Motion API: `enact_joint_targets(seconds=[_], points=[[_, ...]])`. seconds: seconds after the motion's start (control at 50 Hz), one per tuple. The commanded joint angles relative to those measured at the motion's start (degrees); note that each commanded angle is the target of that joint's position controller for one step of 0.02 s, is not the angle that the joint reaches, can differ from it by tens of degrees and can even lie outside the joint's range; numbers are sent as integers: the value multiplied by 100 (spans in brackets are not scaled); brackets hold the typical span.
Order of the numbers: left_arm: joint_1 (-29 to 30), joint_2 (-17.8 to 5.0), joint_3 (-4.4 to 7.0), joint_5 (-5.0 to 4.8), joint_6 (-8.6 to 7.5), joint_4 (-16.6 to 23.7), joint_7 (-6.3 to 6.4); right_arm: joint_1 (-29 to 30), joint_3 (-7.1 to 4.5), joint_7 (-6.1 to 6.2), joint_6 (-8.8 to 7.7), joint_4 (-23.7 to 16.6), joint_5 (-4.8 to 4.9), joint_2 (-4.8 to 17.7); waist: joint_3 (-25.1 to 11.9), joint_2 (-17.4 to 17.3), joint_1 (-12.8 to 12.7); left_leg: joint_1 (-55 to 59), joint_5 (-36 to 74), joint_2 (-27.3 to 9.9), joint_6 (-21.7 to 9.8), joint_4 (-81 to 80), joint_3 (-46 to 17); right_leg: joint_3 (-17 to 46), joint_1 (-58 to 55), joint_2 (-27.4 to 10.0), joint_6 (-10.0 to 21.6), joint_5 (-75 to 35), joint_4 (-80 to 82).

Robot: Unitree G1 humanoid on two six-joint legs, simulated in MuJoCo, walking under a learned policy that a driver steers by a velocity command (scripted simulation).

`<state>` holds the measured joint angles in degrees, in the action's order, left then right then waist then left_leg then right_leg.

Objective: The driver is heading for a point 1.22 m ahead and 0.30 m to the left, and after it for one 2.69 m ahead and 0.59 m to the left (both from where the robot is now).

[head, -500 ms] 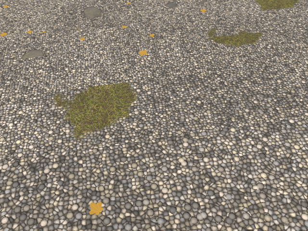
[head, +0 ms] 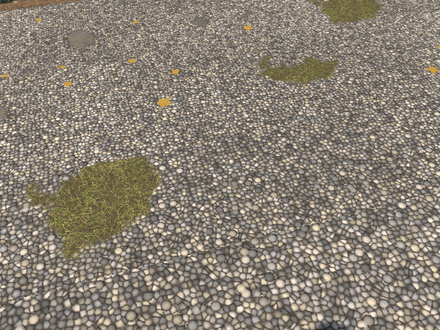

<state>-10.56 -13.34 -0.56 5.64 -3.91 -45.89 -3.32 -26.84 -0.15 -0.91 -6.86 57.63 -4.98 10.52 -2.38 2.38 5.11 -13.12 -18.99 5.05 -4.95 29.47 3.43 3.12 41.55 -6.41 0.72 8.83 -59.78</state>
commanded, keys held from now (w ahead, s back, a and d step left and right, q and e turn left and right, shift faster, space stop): w+q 0.96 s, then w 0.04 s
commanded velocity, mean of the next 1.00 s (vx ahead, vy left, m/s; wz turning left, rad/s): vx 0.50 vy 0.00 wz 0.47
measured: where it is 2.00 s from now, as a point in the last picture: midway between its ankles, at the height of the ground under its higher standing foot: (139, 255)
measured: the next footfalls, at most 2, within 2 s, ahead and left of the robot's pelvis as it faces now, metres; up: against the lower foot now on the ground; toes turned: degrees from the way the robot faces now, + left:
right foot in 0.30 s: +0.34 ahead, -0.19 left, -0.18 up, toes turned +1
left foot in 0.82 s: +0.58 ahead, +0.14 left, -0.18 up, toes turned +26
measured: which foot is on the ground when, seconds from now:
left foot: down 0.00-0.30, up 0.32-0.80, down 0.82-1.00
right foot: up 0.00-0.28, down 0.30-0.86, up 0.88-1.00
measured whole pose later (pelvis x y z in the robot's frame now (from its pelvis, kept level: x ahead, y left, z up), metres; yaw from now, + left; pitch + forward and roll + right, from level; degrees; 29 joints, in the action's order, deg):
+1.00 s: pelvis +0.56 +0.05 -0.17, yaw +31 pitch -1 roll +1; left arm -13.9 -13.4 2.1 5.3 -4.8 -51.4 -1.6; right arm -21.4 -3.7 -2.5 -7.0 58.5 -1.7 13.2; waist 0.5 0.7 3.1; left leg -13.9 -11.4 7.1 -5.9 26.2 -1.5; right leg 3.2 23.5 -6.6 2.3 24.0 -65.8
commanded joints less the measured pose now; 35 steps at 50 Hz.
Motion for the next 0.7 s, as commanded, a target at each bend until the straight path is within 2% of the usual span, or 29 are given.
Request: enact_joint_targets(seconds=[0.02,0.04,0.06,0.08,0.1,0.12,0.14,0.16,0.18,0.2,0.22,0.24,0.26,0.28,0.3,0.32,0.34,0.36,0.38,0.4,0.42,0.44,0.46,0.48,0.52,0.56,0.6,0.64,0.7], points=[[-732,-88,-37,88,-53,77,-196,331,-99,-79,-85,-383,-149,732,284,-429,-495,-2022,1108,-1068,-1080,-726,-952,-487,-1572,187,29,-1041,-340],[-92,-177,-73,64,-68,316,-155,-25,-23,3,-101,-162,-172,450,427,-321,-189,-470,625,-1398,-1119,-259,-1668,614,158,-309,-53,-2095,310],[450,-389,-8,199,-85,473,-60,-732,45,153,-128,-118,51,294,257,-330,274,1402,420,-1520,-1252,255,-2036,507,1811,-211,-122,-2362,1177],[1025,-311,-29,198,-89,576,22,-1507,84,232,-130,160,62,173,383,-361,634,2220,160,-1635,-1270,721,-2396,518,2646,-259,-210,-2363,1657],[1337,-186,-60,148,-94,623,77,-2023,108,291,-95,259,32,112,396,-462,826,2456,-36,-1561,-1213,1051,-2548,404,2901,-222,-275,-2350,1891],[1305,-109,-128,115,-98,476,56,-1811,205,267,-47,102,55,-90,547,-298,767,1481,-228,-1280,-1103,1439,-2305,395,2137,-380,-251,-3395,2670],[1238,22,-202,72,-59,506,0,-1457,205,157,65,-104,74,129,604,-404,630,-527,-668,-872,-1006,1105,-1720,-357,143,-44,-145,-3751,3107],[1174,108,-252,14,12,589,-45,-1045,180,-40,108,-207,-74,393,719,-573,355,-2441,-1326,-832,-962,780,-1648,-584,-1755,92,-109,-3785,2467],[1025,-81,-209,-29,91,621,-79,-727,131,-182,91,-379,-94,560,868,-569,134,-3030,-1864,-937,-955,800,-1837,-515,-2328,51,-164,-3467,2069],[885,-312,-147,-7,150,627,-56,-556,111,-247,32,-484,-31,643,1029,-485,-50,-2899,-2072,-1028,-921,1007,-2050,-392,-2412,-48,-162,-3019,2187],[886,-353,-152,22,166,682,-28,-571,85,-224,4,-481,61,705,1101,-374,-61,-2341,-1904,-1081,-843,1323,-2217,-284,-2379,-90,-129,-2553,2792],[671,-476,-144,27,155,530,0,-757,38,-134,26,-360,205,837,1190,-208,-58,-1504,-1823,-1052,-676,1842,-2399,-138,-2342,-168,-119,-2710,3716],[133,-738,-23,-119,115,125,52,-813,4,-115,104,-223,227,988,1040,-146,-162,-962,-1722,-858,-472,2630,-2233,-189,-2811,-189,-129,-3457,4354],[-976,-923,130,-158,93,-272,125,-647,5,-185,233,-150,198,1120,911,-55,-725,-1172,-1553,-695,-140,3810,-2082,-364,-3937,-303,-80,-4130,4897],[-2270,-1353,424,-92,35,-710,209,-1307,88,-390,266,169,-59,782,443,546,-1121,-1787,-755,-345,360,5367,-1617,-541,-5632,-531,287,-4411,4632],[-3132,-1518,502,-83,14,-867,-20,-3027,187,-591,249,646,17,-244,-1754,1398,-561,-3119,-2483,-31,472,7943,-1075,-23,-8410,-1402,1458,-7104,1649],[-3127,-1481,487,20,49,-742,-192,-2458,117,-718,246,312,124,177,-1998,1250,-893,-4267,-2789,-31,514,9450,-961,889,-8466,-1956,2068,-7135,1570],[-2573,-1328,452,25,101,-668,-128,-876,32,-729,232,-342,178,393,-1110,707,-1120,-5360,-2151,-226,430,9169,-737,1270,-7327,-2036,1828,-4208,2591],[-2132,-1066,368,75,112,-599,-101,-434,26,-563,154,-466,256,280,-193,209,-946,-5495,-902,-573,252,8908,-1080,1264,-5642,-2153,1671,-1496,3253],[-1606,-542,186,145,58,-531,-96,-208,-7,-399,108,-493,296,308,121,-54,-633,-4903,121,-878,68,8079,-1275,1209,-4316,-2099,1625,-650,3738],[-969,1,19,125,-106,-233,-25,156,40,-300,46,-563,201,95,454,-185,-282,-4009,1041,-1258,-76,6525,-1320,614,-3186,-1767,1458,-954,4240],[-761,389,-97,79,-202,-231,87,541,135,-310,86,-664,45,-149,941,-31,-94,-3791,1520,-1566,-197,5481,-1342,466,-2510,-1698,1401,-1133,4685],[-776,460,-111,-90,-304,-236,228,462,96,-395,115,-516,48,-59,939,-158,-183,-3194,2049,-1513,-142,4088,-1244,-70,-2215,-1431,1466,-1345,5066],[-1096,173,-49,-189,-350,-415,287,482,59,-457,185,-477,77,-23,866,235,-213,-3064,2139,-1396,-51,3515,-1082,-204,-2530,-1382,1533,-1458,5199],[-1616,-195,74,-115,-375,-790,322,907,35,-500,219,-648,163,115,757,115,-341,-3367,2089,-1397,87,2396,-1010,-401,-3375,-1503,1580,-2690,5064],[-1786,-418,180,-47,-341,-924,272,1324,81,-484,266,-851,227,24,700,-20,-388,-3347,2285,-1249,120,1769,-852,-749,-3888,-1500,1484,-3559,4970],[-1640,-390,186,45,-315,-930,232,1670,66,-478,313,-967,240,107,754,-95,-364,-3201,2632,-1148,56,1604,-778,-1158,-4033,-1398,1274,-3736,4970],[-1563,-365,171,37,-361,-925,267,1990,11,-498,345,-1100,290,256,763,-82,-373,-2813,2754,-1046,7,1575,-601,-1607,-3974,-1179,1011,-3626,4939],[-1940,-480,237,-24,-370,-1136,370,2525,-72,-486,355,-1329,264,456,896,65,-555,-2764,2158,-884,-14,1372,-348,-1897,-4550,-1121,810,-3643,4788]])
Keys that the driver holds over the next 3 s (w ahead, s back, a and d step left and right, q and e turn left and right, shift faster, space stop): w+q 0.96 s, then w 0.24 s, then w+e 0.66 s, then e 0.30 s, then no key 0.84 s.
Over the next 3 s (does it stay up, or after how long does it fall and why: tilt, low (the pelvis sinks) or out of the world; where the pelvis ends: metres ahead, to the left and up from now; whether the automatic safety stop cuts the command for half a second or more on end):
stays up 1.22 0.32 -0.35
